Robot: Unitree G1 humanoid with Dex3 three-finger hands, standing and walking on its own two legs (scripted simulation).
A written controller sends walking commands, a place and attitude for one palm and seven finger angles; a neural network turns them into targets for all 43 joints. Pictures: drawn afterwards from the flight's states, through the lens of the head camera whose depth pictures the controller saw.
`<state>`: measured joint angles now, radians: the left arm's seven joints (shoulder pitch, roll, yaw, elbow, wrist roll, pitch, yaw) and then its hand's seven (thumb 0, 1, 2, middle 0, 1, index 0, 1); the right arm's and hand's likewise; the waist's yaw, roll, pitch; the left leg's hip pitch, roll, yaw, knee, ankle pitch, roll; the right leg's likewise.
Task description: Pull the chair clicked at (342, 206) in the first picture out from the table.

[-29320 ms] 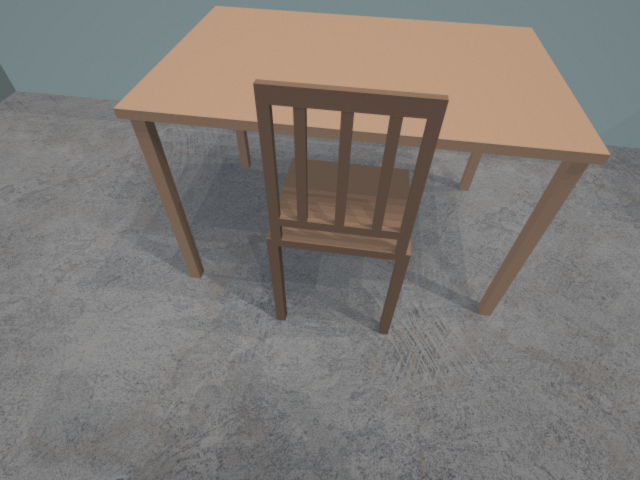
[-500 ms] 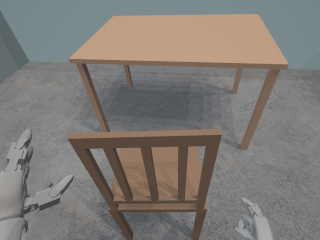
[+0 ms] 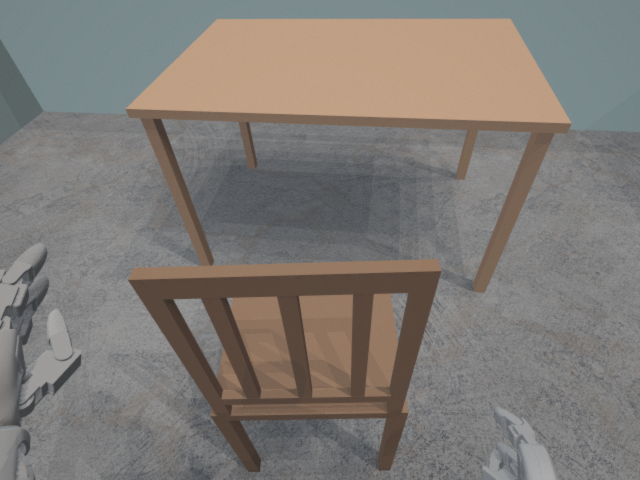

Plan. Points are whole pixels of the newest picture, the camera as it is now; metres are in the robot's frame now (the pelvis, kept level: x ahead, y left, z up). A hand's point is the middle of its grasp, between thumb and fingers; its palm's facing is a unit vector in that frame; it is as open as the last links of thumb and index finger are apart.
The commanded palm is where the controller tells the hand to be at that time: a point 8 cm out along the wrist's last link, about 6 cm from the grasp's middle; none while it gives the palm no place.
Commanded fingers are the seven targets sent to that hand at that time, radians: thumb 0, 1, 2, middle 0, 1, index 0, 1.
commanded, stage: draw the hand back to the body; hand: left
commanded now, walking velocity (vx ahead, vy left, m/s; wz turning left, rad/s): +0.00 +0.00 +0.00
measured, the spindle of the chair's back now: (298, 351) +0.33 +0.09 -0.09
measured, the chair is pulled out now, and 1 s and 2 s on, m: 0.56 0.56 0.56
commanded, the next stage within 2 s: step back with the hand held close in 0.06 s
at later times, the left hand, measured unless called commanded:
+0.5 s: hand (71, 363) +0.18 +0.26 +0.14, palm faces +0.33 -0.77 -0.55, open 7.4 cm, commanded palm +0.11 +0.31 +0.18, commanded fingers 0.00 0.90 0.90 -0.20 -0.30 -0.20 -0.30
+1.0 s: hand out of the picture +0.10 +0.27 +0.16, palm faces +0.45 -0.74 -0.49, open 7.4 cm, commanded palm +0.03 +0.31 +0.18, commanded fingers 0.00 0.90 0.90 -0.20 -0.30 -0.20 -0.30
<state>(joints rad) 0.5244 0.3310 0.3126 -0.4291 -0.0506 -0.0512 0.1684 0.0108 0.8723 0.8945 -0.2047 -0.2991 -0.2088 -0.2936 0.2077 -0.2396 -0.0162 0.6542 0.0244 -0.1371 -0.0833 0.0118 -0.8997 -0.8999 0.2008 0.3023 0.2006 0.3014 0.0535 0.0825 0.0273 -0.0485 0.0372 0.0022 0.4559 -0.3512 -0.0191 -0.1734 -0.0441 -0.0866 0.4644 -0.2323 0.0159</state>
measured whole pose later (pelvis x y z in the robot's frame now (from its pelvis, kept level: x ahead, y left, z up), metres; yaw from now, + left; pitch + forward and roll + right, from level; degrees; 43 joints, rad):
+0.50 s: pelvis -0.03 +0.01 +0.00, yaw -1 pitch +0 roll +0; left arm 0.59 0.40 0.38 -0.52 -0.03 -0.12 0.16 0.01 0.89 0.90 -0.21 -0.30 -0.21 -0.30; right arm 0.14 -0.22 -0.03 0.58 0.03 -0.03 -0.08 0.01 -0.90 -0.90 0.20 0.30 0.20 0.30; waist -0.01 0.04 0.11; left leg -0.16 0.01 0.03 0.48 -0.31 0.00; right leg -0.29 -0.07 -0.05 0.47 -0.17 0.03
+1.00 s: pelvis -0.10 +0.01 -0.01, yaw +0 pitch -1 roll -1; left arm 0.53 0.43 0.43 -0.56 -0.01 -0.15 0.20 0.01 0.89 0.90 -0.21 -0.30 -0.21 -0.30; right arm 0.22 -0.22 -0.01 0.57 0.01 -0.08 -0.09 0.01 -0.90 -0.90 0.20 0.30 0.20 0.30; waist 0.00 -0.01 0.08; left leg -0.34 0.03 -0.01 0.61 -0.25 0.00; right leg -0.40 -0.05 -0.07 0.50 -0.14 0.01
